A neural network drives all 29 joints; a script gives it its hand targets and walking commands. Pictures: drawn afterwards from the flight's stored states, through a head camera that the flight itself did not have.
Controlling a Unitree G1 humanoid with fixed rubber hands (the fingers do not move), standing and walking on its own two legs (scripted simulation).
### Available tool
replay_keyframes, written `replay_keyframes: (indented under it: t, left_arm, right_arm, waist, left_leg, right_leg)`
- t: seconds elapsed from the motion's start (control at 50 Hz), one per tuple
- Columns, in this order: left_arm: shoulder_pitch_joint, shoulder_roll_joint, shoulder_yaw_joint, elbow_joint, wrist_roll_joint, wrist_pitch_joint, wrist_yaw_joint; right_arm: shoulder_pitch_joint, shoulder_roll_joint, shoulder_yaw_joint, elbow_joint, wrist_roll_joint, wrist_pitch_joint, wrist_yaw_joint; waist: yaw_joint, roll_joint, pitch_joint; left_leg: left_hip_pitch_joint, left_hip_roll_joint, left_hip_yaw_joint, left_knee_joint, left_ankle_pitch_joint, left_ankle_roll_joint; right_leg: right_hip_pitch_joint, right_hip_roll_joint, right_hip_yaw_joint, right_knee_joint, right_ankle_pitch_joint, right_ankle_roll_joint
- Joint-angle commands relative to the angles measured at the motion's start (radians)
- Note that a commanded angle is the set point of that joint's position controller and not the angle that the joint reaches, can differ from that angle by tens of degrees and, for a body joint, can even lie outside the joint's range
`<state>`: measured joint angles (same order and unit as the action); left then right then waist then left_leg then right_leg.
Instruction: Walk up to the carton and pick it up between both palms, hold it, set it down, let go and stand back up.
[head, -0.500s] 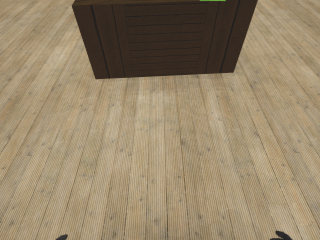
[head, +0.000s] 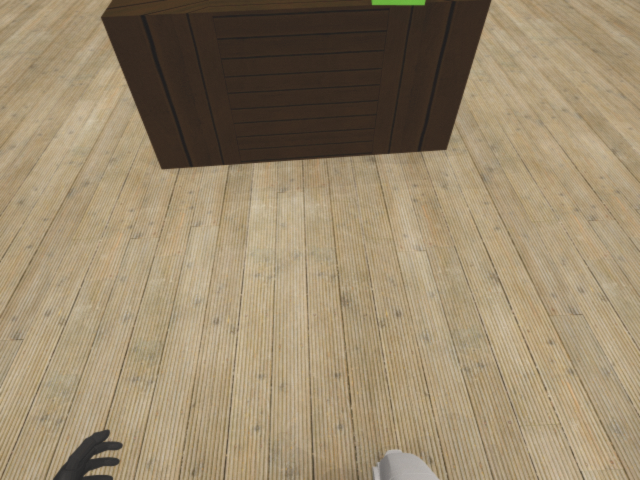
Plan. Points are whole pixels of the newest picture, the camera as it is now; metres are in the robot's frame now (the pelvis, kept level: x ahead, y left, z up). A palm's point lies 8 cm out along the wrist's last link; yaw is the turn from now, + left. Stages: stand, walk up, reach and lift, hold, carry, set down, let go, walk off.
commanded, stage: walk up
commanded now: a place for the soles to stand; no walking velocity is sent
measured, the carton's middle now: out of the picture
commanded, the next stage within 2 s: none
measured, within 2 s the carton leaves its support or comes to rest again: neither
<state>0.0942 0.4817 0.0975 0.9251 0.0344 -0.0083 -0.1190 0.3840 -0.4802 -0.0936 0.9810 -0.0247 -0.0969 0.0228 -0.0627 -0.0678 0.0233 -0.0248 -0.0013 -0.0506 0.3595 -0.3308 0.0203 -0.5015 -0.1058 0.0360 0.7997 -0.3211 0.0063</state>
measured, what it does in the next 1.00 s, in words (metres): walks ahead: right foot, then left foot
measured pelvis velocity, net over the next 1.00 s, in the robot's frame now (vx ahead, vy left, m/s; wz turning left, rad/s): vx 0.49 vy -0.18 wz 0.03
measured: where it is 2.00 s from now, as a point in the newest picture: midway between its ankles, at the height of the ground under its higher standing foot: (386, 293)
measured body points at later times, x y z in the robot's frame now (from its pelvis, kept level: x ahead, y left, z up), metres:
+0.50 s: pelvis +0.25 -0.11 +0.00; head +0.27 -0.09 +0.45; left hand +0.25 +0.23 -0.12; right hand +0.38 -0.43 -0.09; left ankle +0.38 +0.03 -0.72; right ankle +0.15 -0.20 -0.74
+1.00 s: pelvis +0.49 -0.18 -0.02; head +0.53 -0.19 +0.43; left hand +0.64 +0.15 -0.10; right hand +0.55 -0.54 -0.12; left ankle +0.39 +0.00 -0.71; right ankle +0.60 -0.29 -0.74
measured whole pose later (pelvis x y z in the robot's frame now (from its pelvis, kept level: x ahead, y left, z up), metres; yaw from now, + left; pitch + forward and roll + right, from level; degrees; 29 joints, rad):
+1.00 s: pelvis +0.49 -0.18 -0.02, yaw +2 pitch -2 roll +1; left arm 0.13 0.43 0.09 0.76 0.02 -0.04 -0.10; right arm 0.35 -0.50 -0.08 0.83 -0.01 -0.10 -0.01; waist -0.02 0.00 0.11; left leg -0.20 0.11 -0.01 0.83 -0.47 0.01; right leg -0.44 -0.03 -0.04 0.65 -0.19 -0.02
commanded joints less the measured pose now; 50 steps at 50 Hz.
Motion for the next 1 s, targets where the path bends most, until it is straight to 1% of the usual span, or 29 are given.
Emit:
replay_keyframes:
  t: [0.0, 0.04, 0.08, 0.1, 0.12, 0.14, 0.16, 0.18, 0.24, 0.26, 0.34, 0.42, 0.46, 0.52, 0.54, 0.56, 0.58, 0.6, 0.64, 0.7, 0.72, 0.76, 0.8, 0.84, 0.86, 0.92, 0.94, 0.96, 0.98]
  left_arm:
    - [-0.135, 0.132, 0.042, -0.106, -0.016, -0.025, -0.008]
    - [-0.005, 0.118, 0.046, -0.08, -0.034, -0.027, -0.003]
    - [0.307, 0.202, 0.091, 0.007, -0.028, -0.037, 0.023]
    - [0.403, 0.256, 0.1, 0.022, -0.014, -0.043, 0.036]
    - [0.321, 0.339, 0.109, -0.027, -0.008, -0.045, 0.043]
    - [0.159, 0.338, 0.106, -0.079, -0.018, -0.037, 0.046]
    - [0.073, 0.297, 0.092, -0.122, -0.025, -0.04, 0.051]
    - [0.025, 0.258, 0.084, -0.123, -0.029, -0.048, 0.057]
    - [0.036, 0.161, 0.049, -0.134, -0.023, -0.072, 0.061]
    - [0.066, 0.156, 0.043, -0.119, -0.036, -0.073, 0.057]
    - [0.094, 0.182, 0.035, -0.149, -0.022, -0.087, 0.043]
    - [0.217, 0.17, 0.027, -0.121, -0.021, -0.071, 0.051]
    - [0.201, 0.192, 0.029, -0.153, -0.021, -0.075, 0.057]
    - [0.262, 0.154, 0.012, -0.149, -0.031, -0.063, 0.065]
    - [0.281, 0.13, 0.004, -0.158, -0.036, -0.055, 0.069]
    - [0.312, 0.071, -0.008, -0.184, -0.046, -0.051, 0.067]
    - [0.315, 0.15, 0.003, -0.191, -0.036, -0.043, 0.084]
    - [0.236, 0.205, 0.015, -0.192, -0.031, -0.039, 0.093]
    - [0.206, 0.179, 0.003, -0.187, -0.027, -0.047, 0.083]
    - [0.165, 0.091, 0.003, -0.2, -0.039, -0.036, 0.041]
    - [0.15, 0.079, 0.001, -0.226, -0.043, -0.037, 0.037]
    - [0.126, 0.066, 0.003, -0.236, -0.038, -0.022, 0.021]
    - [0.039, 0.062, -0.004, -0.265, -0.038, -0.034, 0.007]
    - [0.041, 0.088, 0.019, -0.224, -0.026, -0.039, -0.001]
    - [0.115, 0.079, 0.029, -0.21, -0.03, -0.032, 0.003]
    - [0.337, 0.163, 0.077, -0.112, -0.026, -0.029, 0.024]
    - [0.376, 0.228, 0.099, -0.118, -0.016, -0.034, 0.04]
    - [0.285, 0.254, 0.082, -0.178, -0.001, -0.035, 0.046]
    - [0.198, 0.283, 0.101, -0.202, -0.013, -0.033, 0.048]
  right_arm:
    - [-0.124, -0.265, -0.048, -0.103, 0.01, -0.038, -0.012]
    - [-0.16, -0.275, -0.046, -0.12, 0.005, -0.033, -0.013]
    - [-0.125, -0.191, -0.021, -0.129, -0.012, -0.022, -0.024]
    - [-0.084, -0.099, 0.008, -0.136, -0.014, -0.018, -0.02]
    - [-0.025, -0.104, 0.011, -0.135, 0.002, -0.009, -0.027]
    - [-0.009, -0.191, -0.003, -0.113, 0.008, 0.001, -0.037]
    - [-0.038, -0.232, -0.015, -0.108, 0.002, -0.002, -0.031]
    - [-0.061, -0.216, -0.016, -0.086, 0.016, 0.004, -0.018]
    - [0.025, -0.167, -0.019, -0.097, 0.01, 0.013, -0.001]
    - [0.017, -0.158, -0.021, -0.099, 0.013, 0.018, 0.01]
    - [-0.155, -0.151, -0.011, -0.169, 0.008, 0.013, 0.027]
    - [-0.256, -0.1, -0.005, -0.194, 0.011, -0.005, 0.031]
    - [-0.203, -0.114, -0.014, -0.198, 0.013, -0.008, 0.025]
    - [-0.056, -0.14, -0.027, -0.16, -0.004, -0.016, -0.006]
    - [0.075, -0.181, -0.043, -0.144, -0.005, -0.022, -0.014]
    - [0.148, -0.251, -0.067, -0.15, -0.014, -0.024, -0.021]
    - [0.156, -0.318, -0.072, -0.166, 0.016, -0.023, -0.024]
    - [0.102, -0.296, -0.077, -0.18, 0.027, -0.017, -0.031]
    - [0.022, -0.211, -0.051, -0.2, 0.045, -0.024, -0.04]
    - [-0.017, -0.205, -0.048, -0.199, 0.045, -0.044, -0.037]
    - [-0.013, -0.199, -0.04, -0.205, 0.038, -0.048, -0.031]
    - [-0.042, -0.202, -0.042, -0.228, 0.032, -0.051, -0.027]
    - [-0.082, -0.228, -0.048, -0.249, 0.02, -0.055, -0.031]
    - [-0.037, -0.223, -0.039, -0.237, 0.028, -0.058, -0.029]
    - [-0.075, -0.254, -0.044, -0.24, 0.023, -0.058, -0.035]
    - [-0.057, -0.188, -0.029, -0.248, 0.02, -0.041, -0.035]
    - [0.011, -0.113, 0.004, -0.247, 0.02, -0.028, -0.033]
    - [0.096, -0.094, 0.017, -0.247, 0.016, -0.007, -0.034]
    - [0.093, -0.173, -0.011, -0.223, 0.017, 0.005, -0.042]
  waist:
    - [0.044, 0.182, 0.027]
    - [0.114, 0.179, -0.002]
    - [0.269, -0.024, -0.147]
    - [0.29, -0.239, -0.17]
    - [0.208, -0.336, -0.145]
    - [0.155, -0.221, -0.122]
    - [0.114, -0.141, 0.003]
    - [0.096, -0.081, 0.041]
    - [0.047, 0.003, 0.063]
    - [0.046, -0.062, 0.053]
    - [0.079, -0.041, 0.15]
    - [0.136, -0.046, 0.041]
    - [0.078, -0.025, 0.038]
    - [0.035, 0.092, -0.082]
    - [-0.014, 0.152, -0.151]
    - [-0.038, 0.296, -0.232]
    - [-0.037, 0.306, -0.254]
    - [-0.047, 0.205, -0.181]
    - [0.013, 0.034, -0.031]
    - [0.041, 0.089, 0.064]
    - [0.041, 0.199, 0.064]
    - [0.056, 0.25, 0.062]
    - [0.051, 0.224, 0.058]
    - [0.052, 0.165, -0.024]
    - [0.114, 0.226, -0.071]
    - [0.216, -0.063, -0.2]
    - [0.248, -0.288, -0.207]
    - [0.166, -0.276, -0.166]
    - [0.147, -0.234, -0.126]
  left_leg:
    - [-0.206, 0.209, -0.081, -0.117, 0.095, 0.147]
    - [-0.324, 0.171, -0.028, 0.044, 0.261, 0.122]
    - [-0.515, 0.055, 0.063, 0.564, 0.263, 0.056]
    - [-0.648, -0.075, 0.017, 0.785, -0.235, 0.046]
    - [-0.739, -0.091, -0.008, 0.925, -0.287, 0.019]
    - [-0.688, -0.019, -0.102, 0.972, -0.231, 0.031]
    - [-0.645, 0.053, -0.049, 0.957, -0.167, 0.022]
    - [-0.598, 0.082, -0.072, 0.886, -0.088, 0.03]
    - [-0.514, 0.079, -0.022, 0.736, 0.083, 0.014]
    - [-0.51, 0.095, 0.026, 0.705, 0.145, 0.007]
    - [-0.554, 0.122, 0.045, 0.415, 0.15, -0.033]
    - [-0.415, 0.079, 0.13, 0.268, 0.242, -0.013]
    - [-0.33, 0.091, 0.099, 0.258, 0.259, 0.011]
    - [-0.073, -0.005, 0.175, 0.107, 0.184, 0.052]
    - [0.128, 0.078, 0.08, 0.122, 0.158, 0.097]
    - [0.375, 0.344, -0.333, 0.093, 0.182, 0.172]
    - [0.389, 0.522, -0.63, 0.032, 0.299, 0.295]
    - [0.319, 0.537, -0.619, 0.025, 0.303, 0.351]
    - [0.083, 0.397, -0.239, 0.031, 0.609, 0.259]
    - [-0.167, 0.214, 0.028, -0.057, 0.656, 0.129]
    - [-0.164, 0.174, 0.05, -0.051, 0.72, 0.126]
    - [-0.139, 0.206, 0.066, -0.044, 0.687, 0.177]
    - [-0.219, 0.231, 0.071, -0.053, 0.51, 0.17]
    - [-0.249, 0.197, 0.094, 0.007, 0.431, 0.135]
    - [-0.3, 0.244, 0.06, 0.013, 0.402, 0.128]
    - [-0.365, 0.136, 0.115, 0.467, 0.287, 0.062]
    - [-0.557, 0.039, 0.094, 0.661, -0.121, 0.033]
    - [-0.636, -0.018, 0.07, 0.825, -0.231, 0.025]
    - [-0.657, 0.034, 0.058, 0.87, -0.206, 0.024]
  right_leg:
    - [0.137, -0.015, -0.026, -0.129, 0.124, -0.014]
    - [0.376, 0.033, -0.103, -0.198, 0.195, -0.019]
    - [0.774, 0.053, -0.062, -0.237, 0.056, -0.056]
    - [0.805, -0.064, 0.143, -0.358, -0.151, -0.057]
    - [0.723, -0.297, 0.577, -0.589, -0.324, -0.145]
    - [0.564, -0.323, 0.685, -0.657, -0.536, -0.189]
    - [0.386, -0.301, 0.587, -0.655, -0.56, -0.23]
    - [0.323, -0.214, 0.44, -0.614, -0.449, -0.174]
    - [0.236, -0.074, 0.157, -0.569, -0.112, -0.139]
    - [0.23, -0.049, 0.103, -0.589, -0.111, -0.132]
    - [0.247, -0.119, 0.102, -0.658, -0.087, -0.221]
    - [0.34, -0.068, 0.008, -0.535, 0.166, -0.185]
    - [0.322, -0.137, 0.047, -0.493, 0.295, -0.18]
    - [0.37, -0.045, -0.041, -0.104, 0.586, -0.132]
    - [0.212, 0.012, -0.066, 0.094, 0.404, -0.096]
    - [-0.071, 0.114, -0.076, 0.315, -0.039, -0.048]
    - [-0.19, 0.131, 0.013, 0.463, -0.241, -0.033]
    - [-0.237, 0.072, 0.064, 0.514, -0.232, -0.047]
    - [-0.128, 0.025, 0.078, 0.425, -0.123, -0.044]
    - [0.013, 0.031, -0.012, 0.27, 0.058, -0.03]
    - [0.003, 0.04, -0.022, 0.229, 0.089, -0.034]
    - [-0.023, 0.021, -0.043, 0.121, 0.097, -0.021]
    - [0.032, -0.03, -0.016, -0.122, 0.107, -0.028]
    - [0.227, 0.021, -0.07, -0.176, 0.253, -0.044]
    - [0.345, 0.01, -0.054, -0.157, 0.3, -0.041]
    - [0.637, 0.05, -0.059, -0.254, 0.279, -0.077]
    - [0.729, -0.042, 0.147, -0.354, 0.045, -0.074]
    - [0.642, -0.225, 0.455, -0.499, -0.274, -0.139]
    - [0.567, -0.276, 0.563, -0.587, -0.406, -0.209]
